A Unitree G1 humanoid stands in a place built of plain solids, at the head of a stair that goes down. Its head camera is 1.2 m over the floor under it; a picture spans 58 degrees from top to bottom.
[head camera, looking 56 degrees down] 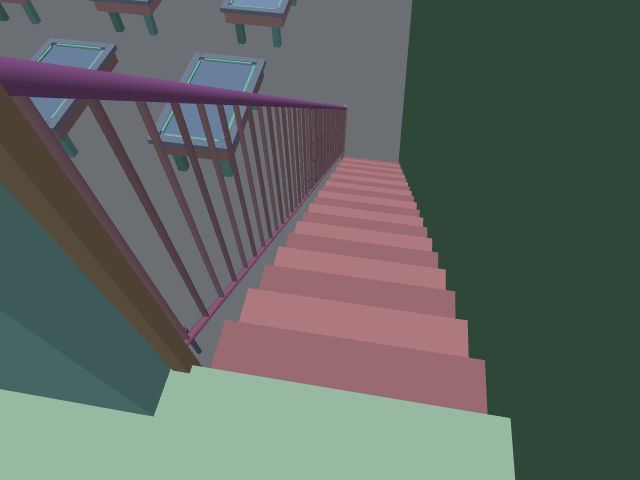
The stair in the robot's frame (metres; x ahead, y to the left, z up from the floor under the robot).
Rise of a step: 0.18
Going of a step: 0.22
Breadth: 0.87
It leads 9 degrees to the right of straight ahead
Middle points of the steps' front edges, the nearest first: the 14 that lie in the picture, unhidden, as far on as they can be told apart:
0.32 -0.07 0.00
0.53 -0.10 -0.18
0.75 -0.14 -0.35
0.96 -0.17 -0.53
1.18 -0.21 -0.71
1.39 -0.24 -0.88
1.61 -0.28 -1.06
1.82 -0.31 -1.24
2.04 -0.35 -1.41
2.25 -0.38 -1.59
2.47 -0.42 -1.77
2.68 -0.46 -1.94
2.90 -0.49 -2.12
3.12 -0.53 -2.30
